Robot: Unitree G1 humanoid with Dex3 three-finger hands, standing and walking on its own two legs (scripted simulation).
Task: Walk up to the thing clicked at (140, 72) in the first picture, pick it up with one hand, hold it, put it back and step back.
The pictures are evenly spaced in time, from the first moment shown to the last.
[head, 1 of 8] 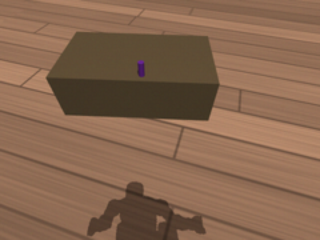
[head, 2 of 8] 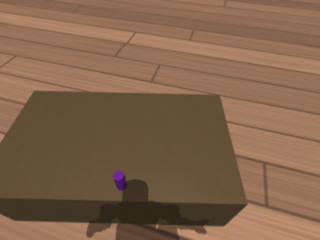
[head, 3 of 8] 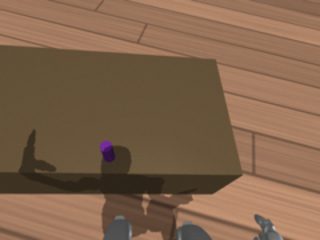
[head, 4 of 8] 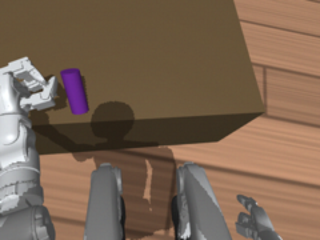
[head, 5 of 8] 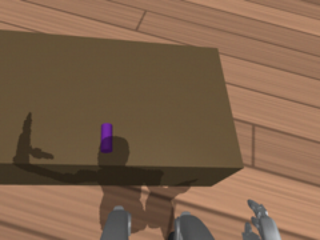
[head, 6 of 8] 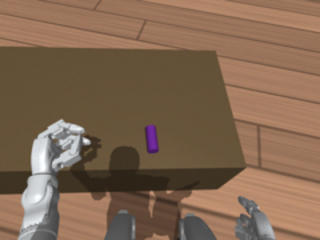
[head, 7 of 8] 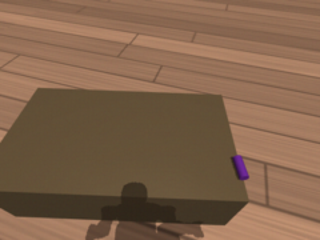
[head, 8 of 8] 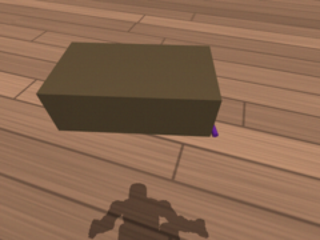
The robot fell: no
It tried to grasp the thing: yes
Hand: left
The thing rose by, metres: 0.01
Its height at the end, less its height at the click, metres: -0.42
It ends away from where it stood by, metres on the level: 0.57
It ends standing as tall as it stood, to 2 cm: no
